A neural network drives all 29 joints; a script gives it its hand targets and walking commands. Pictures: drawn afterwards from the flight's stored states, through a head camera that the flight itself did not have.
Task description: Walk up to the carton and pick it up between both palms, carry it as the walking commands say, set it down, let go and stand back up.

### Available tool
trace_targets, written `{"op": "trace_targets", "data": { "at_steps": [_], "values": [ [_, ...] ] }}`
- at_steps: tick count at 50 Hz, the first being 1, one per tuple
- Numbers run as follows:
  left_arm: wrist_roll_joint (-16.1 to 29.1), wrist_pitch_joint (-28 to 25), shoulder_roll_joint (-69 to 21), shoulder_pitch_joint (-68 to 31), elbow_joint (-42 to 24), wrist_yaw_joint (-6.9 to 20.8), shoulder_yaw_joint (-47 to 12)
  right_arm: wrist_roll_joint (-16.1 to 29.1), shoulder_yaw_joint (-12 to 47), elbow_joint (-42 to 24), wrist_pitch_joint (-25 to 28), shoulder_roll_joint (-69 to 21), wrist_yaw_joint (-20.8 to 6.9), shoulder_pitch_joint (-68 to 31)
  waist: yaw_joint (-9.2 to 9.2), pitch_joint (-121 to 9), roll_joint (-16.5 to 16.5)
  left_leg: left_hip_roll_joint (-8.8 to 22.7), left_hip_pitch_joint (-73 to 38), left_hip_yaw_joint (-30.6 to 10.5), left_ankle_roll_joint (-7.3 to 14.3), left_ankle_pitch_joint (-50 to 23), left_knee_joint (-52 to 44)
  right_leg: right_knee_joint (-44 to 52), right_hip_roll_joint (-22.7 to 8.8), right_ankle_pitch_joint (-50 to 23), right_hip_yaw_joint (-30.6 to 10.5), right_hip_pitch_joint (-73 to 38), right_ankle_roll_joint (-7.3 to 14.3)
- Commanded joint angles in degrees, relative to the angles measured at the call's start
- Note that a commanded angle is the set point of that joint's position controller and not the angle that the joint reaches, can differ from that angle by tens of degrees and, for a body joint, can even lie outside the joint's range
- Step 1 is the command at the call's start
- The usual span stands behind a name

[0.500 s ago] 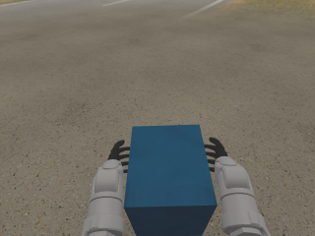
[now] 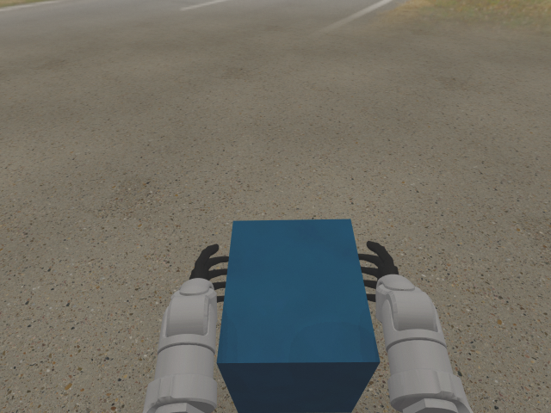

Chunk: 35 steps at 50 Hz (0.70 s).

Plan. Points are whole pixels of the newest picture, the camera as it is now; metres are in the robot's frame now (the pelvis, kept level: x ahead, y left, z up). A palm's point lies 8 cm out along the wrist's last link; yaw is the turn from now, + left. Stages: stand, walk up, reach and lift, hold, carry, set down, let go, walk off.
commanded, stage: hold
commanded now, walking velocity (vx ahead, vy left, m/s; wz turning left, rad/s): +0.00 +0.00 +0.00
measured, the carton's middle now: (293, 318) +0.30 +0.00 -0.02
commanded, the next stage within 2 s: carry in 1.02 s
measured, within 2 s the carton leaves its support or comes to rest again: neither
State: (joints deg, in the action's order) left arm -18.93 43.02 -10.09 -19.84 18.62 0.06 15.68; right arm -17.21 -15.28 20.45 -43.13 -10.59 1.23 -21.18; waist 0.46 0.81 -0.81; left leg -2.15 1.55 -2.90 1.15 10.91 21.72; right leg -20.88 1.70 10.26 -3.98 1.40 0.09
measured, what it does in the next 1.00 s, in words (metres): stands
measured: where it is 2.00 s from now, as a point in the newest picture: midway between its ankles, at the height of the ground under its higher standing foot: outside the picture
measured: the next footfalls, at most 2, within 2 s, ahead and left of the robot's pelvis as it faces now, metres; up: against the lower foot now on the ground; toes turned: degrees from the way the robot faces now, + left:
none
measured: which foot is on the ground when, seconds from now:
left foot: down 0.00-1.00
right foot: down 0.00-1.00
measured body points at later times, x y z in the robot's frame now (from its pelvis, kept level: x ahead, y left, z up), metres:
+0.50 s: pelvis +0.00 +0.00 +0.00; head -0.07 +0.01 +0.44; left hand +0.30 +0.15 +0.05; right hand +0.31 -0.14 +0.06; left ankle +0.02 +0.11 -0.74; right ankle +0.03 -0.12 -0.74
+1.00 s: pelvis +0.00 +0.00 +0.00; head -0.07 +0.01 +0.44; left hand +0.30 +0.15 +0.05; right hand +0.30 -0.14 +0.05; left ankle +0.02 +0.11 -0.74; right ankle +0.03 -0.12 -0.74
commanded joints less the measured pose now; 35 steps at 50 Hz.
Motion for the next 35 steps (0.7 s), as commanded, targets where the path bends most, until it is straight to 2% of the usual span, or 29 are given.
{"op": "trace_targets", "data": {
  "at_steps": [1,4,5,6,7,8,9,10,12,13,14,15,17,18,20,22,23,24,26,28,30,31,32,35],
  "values": [
    [15.2,-2.0,-54.0,-27.1,-2.7,13.3,-28.5,13.3,27.2,-1.8,1.6,-53.4,-14.7,-22.8,0.17,-11.6,2.0,-1.4,0.4,-1.8,-1.0,-4.2,-4.1,3.0,2.5,-4.4,-1.0,-2.1,0.8],
    [15.6,-1.8,-53.3,-26.9,-2.4,13.2,-28.4,13.8,27.8,-1.3,1.2,-54.2,-14.7,-23.2,-0.32,-12.2,0.6,-1.5,-0.1,-1.9,-0.7,-3.8,-4.1,2.9,2.3,-3.8,-1.1,-2.9,0.6],
    [15.1,-1.8,-53.7,-26.3,-1.6,13.3,-28.1,13.5,27.0,-1.4,1.4,-53.2,-14.6,-22.6,-0.31,-10.9,2.5,-1.6,0.6,-1.9,-0.8,-4.0,-4.1,3.2,2.0,-3.8,-1.2,-1.5,0.7],
    [15.1,-1.8,-53.1,-26.8,-2.2,13.3,-28.1,13.5,27.5,-1.5,1.2,-53.7,-14.5,-22.7,0.12,-11.2,2.2,-1.7,-0.1,-1.9,-0.7,-3.0,-4.1,3.0,2.2,-3.5,-1.2,-2.2,0.7],
    [15.4,-1.8,-53.6,-25.5,-1.1,13.4,-27.4,13.3,27.5,-2.4,1.1,-53.6,-14.3,-22.7,0.11,-10.8,-0.8,-1.3,-0.7,-2.1,-0.3,-4.1,-4.1,3.1,2.3,-4.2,-0.8,-1.0,0.3],
    [15.4,-1.6,-53.7,-25.0,-1.3,13.3,-28.0,13.4,27.1,-1.9,1.1,-53.0,-14.2,-22.1,0.24,-10.1,1.6,-1.5,-0.4,-2.0,-0.8,-4.8,-4.1,3.0,2.0,-4.5,-1.1,-1.3,0.5],
    [15.5,-1.6,-53.4,-25.4,-2.5,13.2,-28.1,13.3,27.5,-2.1,0.9,-53.8,-14.1,-21.4,0.02,-11.0,0.1,-1.7,-1.6,-1.7,-0.6,-6.2,-4.2,3.3,2.3,-6.2,-0.8,-1.4,0.2],
    [15.5,-1.6,-53.3,-25.1,-3.2,13.1,-28.4,13.3,27.4,-1.7,0.8,-53.4,-14.1,-20.8,-0.26,-10.8,1.3,-1.4,-1.5,-2.2,-0.6,-6.1,-4.2,3.1,2.5,-5.9,-1.1,-1.3,0.4],
    [15.4,-1.3,-52.9,-24.5,-3.2,13.1,-28.3,13.3,27.8,-2.5,0.7,-53.2,-14.1,-20.2,-0.27,-11.3,1.3,-1.8,-1.1,-2.1,-0.6,-6.8,-4.0,2.8,2.2,-7.3,-1.2,-2.6,0.2],
    [15.8,-1.2,-52.7,-24.0,-3.6,13.1,-28.7,13.7,28.0,-3.0,0.6,-53.7,-14.0,-20.0,-0.37,-11.6,0.2,-1.8,-1.0,-2.2,-0.9,-7.3,-4.2,3.1,2.2,-7.5,-1.0,-2.9,0.2],
    [15.8,-1.2,-52.6,-23.3,-3.6,13.2,-28.6,13.6,28.1,-3.2,0.5,-53.5,-14.0,-19.5,0.08,-12.2,0.9,-1.9,-1.9,-1.9,-0.9,-8.0,-4.3,3.3,2.3,-8.5,-1.3,-2.6,0.2],
    [16.2,-1.2,-52.4,-23.0,-4.2,13.1,-28.7,13.8,28.4,-3.6,0.5,-53.3,-13.9,-19.3,-0.27,-11.6,-0.6,-1.5,-2.0,-2.3,-0.8,-8.7,-4.1,2.9,2.5,-8.7,-1.2,-2.7,0.2],
    [16.2,-1.3,-52.1,-22.7,-5.3,13.2,-29.2,14.1,29.6,-4.8,0.5,-53.5,-13.7,-18.4,-0.58,-11.4,0.8,-2.1,-0.2,-2.0,-0.6,-8.2,-4.0,2.8,2.0,-10.3,-1.6,-4.4,0.0],
    [16.6,-1.2,-52.2,-22.5,-5.5,13.2,-29.3,14.4,29.4,-5.8,0.5,-53.4,-13.7,-19.5,-0.54,-12.0,-0.2,-2.0,-1.3,-1.8,-0.9,-7.9,-4.1,3.2,2.3,-8.8,-1.0,-3.4,0.0],
    [15.9,-1.1,-52.3,-23.5,-5.6,13.2,-29.6,14.0,29.0,-5.5,0.5,-52.8,-13.5,-19.1,-0.22,-11.4,2.2,-2.1,-1.0,-1.6,-0.8,-5.8,-4.2,3.1,2.4,-6.7,-1.1,-2.4,0.2],
    [15.8,-1.1,-52.3,-23.7,-4.8,13.2,-29.2,13.9,28.7,-5.5,0.5,-52.7,-13.7,-20.3,-0.28,-9.5,0.1,-1.4,0.2,-2.2,-0.4,-3.7,-4.0,3.2,2.2,-3.4,-1.0,-0.7,0.3],
    [15.7,-1.0,-52.2,-23.7,-4.7,13.1,-29.1,14.2,29.1,-4.8,0.5,-53.4,-14.0,-20.4,-0.44,-9.2,1.4,-1.6,1.2,-2.1,-0.5,-2.6,-4.2,2.8,2.3,-3.2,-1.1,-2.1,0.5],
    [16.3,-1.2,-52.9,-24.4,-4.7,13.3,-29.4,14.1,29.1,-5.3,0.6,-53.0,-13.8,-20.4,0.05,-9.9,-0.1,-1.6,0.2,-1.9,-0.5,-3.6,-4.0,3.1,2.4,-3.5,-1.1,-1.4,0.3],
    [16.3,-1.0,-53.0,-24.6,-5.0,13.4,-29.9,14.2,28.6,-4.8,0.6,-52.7,-13.8,-20.0,-0.01,-9.9,2.3,-1.4,0.7,-2.0,-0.9,-3.9,-3.4,3.0,1.9,-3.8,-1.5,-2.1,0.7],
    [16.2,-1.0,-53.3,-24.5,-4.7,13.3,-29.9,14.3,29.0,-5.0,0.8,-53.2,-13.9,-21.0,0.36,-10.0,2.0,-1.3,0.8,-2.1,-0.9,-3.6,-3.9,2.9,2.1,-3.5,-1.1,-2.2,0.7],
    [16.5,-1.2,-53.2,-24.7,-5.0,13.2,-30.1,14.6,29.4,-4.5,0.8,-53.7,-14.0,-20.8,-0.53,-10.2,0.7,-1.5,0.3,-2.1,-0.7,-3.9,-3.6,2.7,2.4,-3.3,-1.1,-1.8,0.6],
    [16.2,-1.0,-53.8,-24.5,-4.0,13.2,-29.8,14.7,29.3,-5.2,0.6,-53.1,-14.0,-20.7,0.08,-10.4,3.0,-1.6,0.3,-1.9,-0.8,-3.5,-3.4,2.8,1.8,-3.7,-1.5,-1.8,0.8],
    [15.9,-0.9,-53.7,-23.0,-2.5,13.1,-28.7,14.3,29.3,-4.5,0.5,-52.9,-14.0,-21.4,-0.58,-10.3,0.8,-1.3,-0.3,-2.4,-0.5,-3.6,-3.7,2.7,2.2,-3.1,-0.9,-1.2,0.4],
    [15.8,-1.2,-53.9,-22.5,-2.9,13.1,-28.9,14.2,29.4,-4.9,0.9,-52.5,-14.1,-21.0,-0.30,-10.5,1.3,-1.1,0.2,-2.5,-0.7,-5.4,-3.9,2.4,2.2,-4.9,-1.1,-1.8,0.6]
  ]
}}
